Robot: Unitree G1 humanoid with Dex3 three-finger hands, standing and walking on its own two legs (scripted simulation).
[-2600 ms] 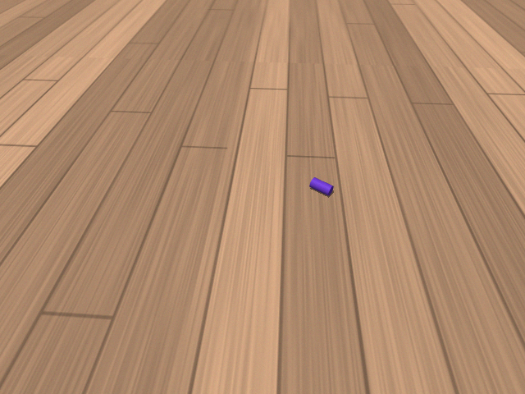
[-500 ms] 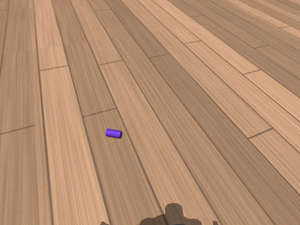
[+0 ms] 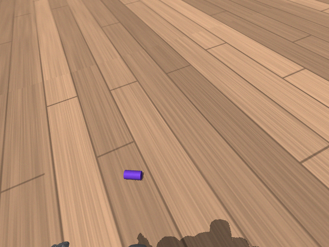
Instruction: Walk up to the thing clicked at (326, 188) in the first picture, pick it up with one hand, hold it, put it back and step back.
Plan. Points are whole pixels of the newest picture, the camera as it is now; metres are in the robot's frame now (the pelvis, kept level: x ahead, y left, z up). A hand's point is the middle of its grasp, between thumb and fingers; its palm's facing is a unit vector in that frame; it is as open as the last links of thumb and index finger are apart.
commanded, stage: walk up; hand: left
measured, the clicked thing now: (133, 174) +0.68 +0.31 -0.74
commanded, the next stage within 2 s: none
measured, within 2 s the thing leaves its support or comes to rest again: neither
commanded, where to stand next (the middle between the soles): +0.31 +0.09 m, yaw -2 degrees
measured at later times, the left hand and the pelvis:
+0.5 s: hand (52, 224) +0.22 +0.38 -0.15, palm faces -0.07 -0.93 -0.37, open 7.4 cm; pelvis +0.16 +0.10 +0.00, yaw -1 degrees
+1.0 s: hand (71, 179) +0.35 +0.35 -0.12, palm faces -0.06 -0.91 -0.42, open 7.4 cm; pelvis +0.25 +0.09 +0.00, yaw -2 degrees
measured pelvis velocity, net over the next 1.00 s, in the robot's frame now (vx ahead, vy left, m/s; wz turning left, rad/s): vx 0.25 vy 0.09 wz -0.04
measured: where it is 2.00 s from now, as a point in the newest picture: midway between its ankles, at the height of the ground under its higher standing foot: (160, 237)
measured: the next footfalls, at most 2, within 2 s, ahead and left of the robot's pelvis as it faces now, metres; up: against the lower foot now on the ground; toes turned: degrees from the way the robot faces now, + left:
left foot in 0.30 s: +0.22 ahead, +0.21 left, +0.00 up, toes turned +4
right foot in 0.72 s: +0.34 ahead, -0.02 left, +0.00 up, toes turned -3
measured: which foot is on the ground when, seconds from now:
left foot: up 0.00-0.28, down 0.30-0.74, up 0.76-1.00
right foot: down 0.00-0.32, up 0.34-0.70, down 0.72-1.00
